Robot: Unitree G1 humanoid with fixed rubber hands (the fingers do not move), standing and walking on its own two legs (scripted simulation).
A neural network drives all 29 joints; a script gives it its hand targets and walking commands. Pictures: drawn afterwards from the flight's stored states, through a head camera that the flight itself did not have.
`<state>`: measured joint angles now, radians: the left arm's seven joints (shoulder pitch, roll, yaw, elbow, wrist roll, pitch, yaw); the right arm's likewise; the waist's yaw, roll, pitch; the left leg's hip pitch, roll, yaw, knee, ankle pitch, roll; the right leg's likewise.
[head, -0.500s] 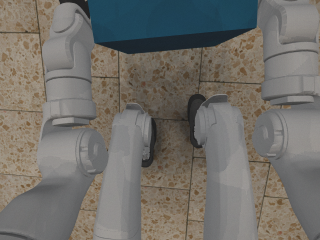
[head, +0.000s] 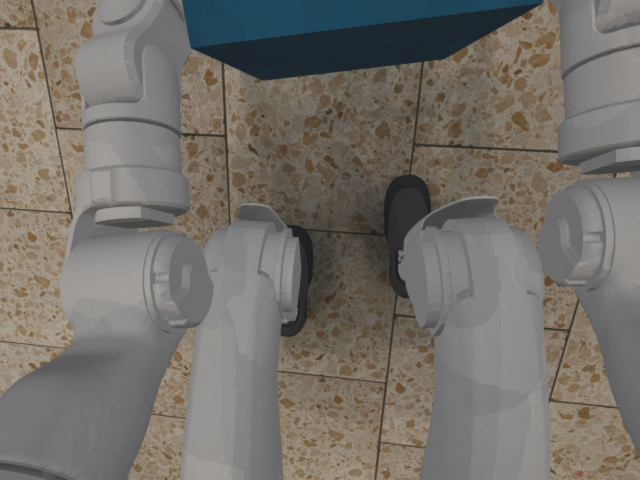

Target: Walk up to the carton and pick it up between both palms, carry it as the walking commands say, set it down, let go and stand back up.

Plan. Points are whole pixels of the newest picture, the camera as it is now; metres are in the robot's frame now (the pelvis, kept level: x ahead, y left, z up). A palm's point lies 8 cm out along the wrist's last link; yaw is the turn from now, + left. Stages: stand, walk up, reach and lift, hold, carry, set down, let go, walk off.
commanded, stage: set down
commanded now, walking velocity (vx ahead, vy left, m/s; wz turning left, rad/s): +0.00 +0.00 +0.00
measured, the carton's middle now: out of the picture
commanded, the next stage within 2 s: none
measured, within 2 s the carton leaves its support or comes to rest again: rests again in 0.60 s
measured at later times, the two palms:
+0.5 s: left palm out of the picture +0.56 +0.12 -0.20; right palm out of the picture +0.58 -0.21 -0.21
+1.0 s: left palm out of the picture +0.56 +0.12 -0.21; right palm out of the picture +0.58 -0.21 -0.21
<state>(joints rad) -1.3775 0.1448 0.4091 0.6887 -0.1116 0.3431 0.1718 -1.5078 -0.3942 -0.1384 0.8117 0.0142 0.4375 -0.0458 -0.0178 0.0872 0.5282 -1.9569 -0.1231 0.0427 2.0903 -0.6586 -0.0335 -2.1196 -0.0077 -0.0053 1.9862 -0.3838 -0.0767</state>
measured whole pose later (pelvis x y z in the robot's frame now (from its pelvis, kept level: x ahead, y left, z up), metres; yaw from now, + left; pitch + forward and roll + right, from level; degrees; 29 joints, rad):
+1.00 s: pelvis +0.02 +0.01 -0.05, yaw +1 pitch +30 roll +2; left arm -1.45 0.14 0.35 0.85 -0.11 0.24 0.20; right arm -1.61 -0.49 -0.06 1.11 0.12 0.25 0.00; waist -0.03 0.07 0.52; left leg -2.10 -0.15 0.05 2.28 -0.71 -0.01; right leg -2.25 -0.04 -0.01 2.16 -0.44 -0.06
